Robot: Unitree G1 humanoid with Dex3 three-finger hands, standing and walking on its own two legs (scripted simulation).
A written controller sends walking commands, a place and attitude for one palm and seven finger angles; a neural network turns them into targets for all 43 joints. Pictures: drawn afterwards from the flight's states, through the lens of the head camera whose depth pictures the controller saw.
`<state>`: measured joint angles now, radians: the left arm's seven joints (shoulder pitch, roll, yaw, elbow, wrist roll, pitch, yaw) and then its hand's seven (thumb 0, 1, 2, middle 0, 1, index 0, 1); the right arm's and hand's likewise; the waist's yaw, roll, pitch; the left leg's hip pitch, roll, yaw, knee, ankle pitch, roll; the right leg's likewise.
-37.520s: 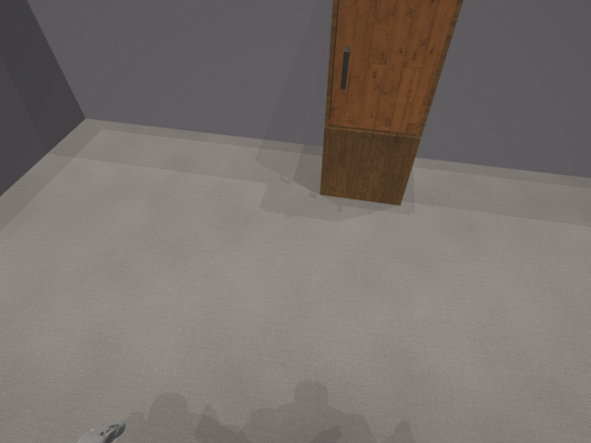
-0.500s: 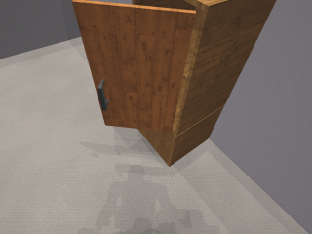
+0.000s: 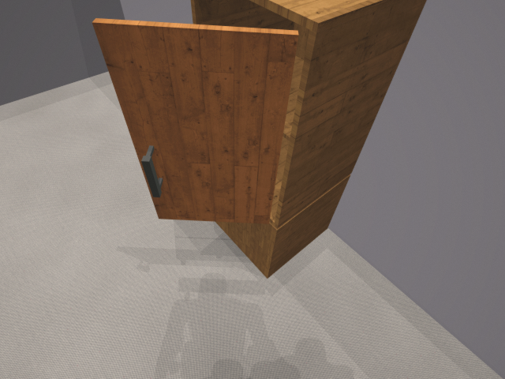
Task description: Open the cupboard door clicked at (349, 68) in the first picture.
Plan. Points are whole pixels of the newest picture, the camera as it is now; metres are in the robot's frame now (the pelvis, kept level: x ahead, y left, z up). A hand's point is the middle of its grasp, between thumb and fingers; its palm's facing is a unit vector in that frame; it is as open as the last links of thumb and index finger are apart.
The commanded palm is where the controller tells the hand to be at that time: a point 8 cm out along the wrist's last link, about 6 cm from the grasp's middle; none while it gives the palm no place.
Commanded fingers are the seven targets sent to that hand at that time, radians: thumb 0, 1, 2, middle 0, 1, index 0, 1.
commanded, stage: come to a stop and stand still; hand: left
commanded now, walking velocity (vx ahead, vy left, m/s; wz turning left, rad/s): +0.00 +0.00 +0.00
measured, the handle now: (154, 172) +0.58 +0.28 -0.10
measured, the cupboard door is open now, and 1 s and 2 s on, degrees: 48 48 48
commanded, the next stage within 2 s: look again from close up in 0.64 s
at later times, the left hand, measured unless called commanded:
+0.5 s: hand out of the picture +0.00 +0.14 -0.18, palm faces +0.05 -0.98 -0.17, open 7.3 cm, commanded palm none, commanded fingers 0.00 0.90 0.90 -0.20 -0.30 -0.20 -0.30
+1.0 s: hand out of the picture -0.01 +0.17 -0.18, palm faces +0.02 -0.97 -0.24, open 7.4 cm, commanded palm none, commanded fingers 0.00 0.90 0.90 -0.20 -0.30 -0.20 -0.30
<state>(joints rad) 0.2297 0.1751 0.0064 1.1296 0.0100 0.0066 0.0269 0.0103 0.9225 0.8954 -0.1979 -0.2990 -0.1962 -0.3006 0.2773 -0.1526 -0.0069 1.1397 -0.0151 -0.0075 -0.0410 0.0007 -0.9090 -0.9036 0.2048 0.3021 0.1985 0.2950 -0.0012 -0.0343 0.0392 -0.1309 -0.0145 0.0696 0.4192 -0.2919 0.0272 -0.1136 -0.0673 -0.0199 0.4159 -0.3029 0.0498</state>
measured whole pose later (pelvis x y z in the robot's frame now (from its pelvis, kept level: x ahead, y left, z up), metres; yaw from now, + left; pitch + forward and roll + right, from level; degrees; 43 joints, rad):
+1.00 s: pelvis -0.02 -0.02 -0.01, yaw +0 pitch -1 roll +0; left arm 0.28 0.16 0.00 1.09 0.02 -0.01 0.04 0.01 0.91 0.90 -0.20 -0.30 -0.20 -0.30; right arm 0.26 -0.18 -0.01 1.05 -0.02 -0.01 -0.03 0.01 -0.93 -0.90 0.20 0.30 0.20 0.29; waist 0.00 0.04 0.04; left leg -0.20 0.02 0.06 0.55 -0.34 0.01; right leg -0.17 -0.04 -0.03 0.54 -0.35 0.02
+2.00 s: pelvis +0.05 +0.01 -0.01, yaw +2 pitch +1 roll +2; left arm 0.26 0.14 0.04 1.00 0.03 -0.04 0.03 0.00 0.91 0.90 -0.20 -0.30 -0.20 -0.30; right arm 0.26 -0.18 -0.03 1.04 -0.02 0.04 0.00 0.01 -0.91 -0.90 0.20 0.30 0.20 0.29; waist 0.03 0.01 0.05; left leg -0.46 0.01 0.06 1.10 -0.46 -0.02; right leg -0.22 -0.09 -0.14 0.57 -0.36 -0.02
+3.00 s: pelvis +0.07 +0.04 +0.00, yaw +1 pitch +0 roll +0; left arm 0.27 0.17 -0.01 1.01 0.01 -0.01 0.03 0.00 0.93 0.90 -0.20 -0.30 -0.20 -0.30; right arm 0.32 -0.15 0.01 1.06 -0.02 0.00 -0.02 0.01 -0.93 -0.90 0.20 0.30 0.20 0.29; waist -0.01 0.01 0.00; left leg -0.23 0.01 0.10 0.49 -0.26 0.04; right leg -0.18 0.03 -0.09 0.47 -0.29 -0.06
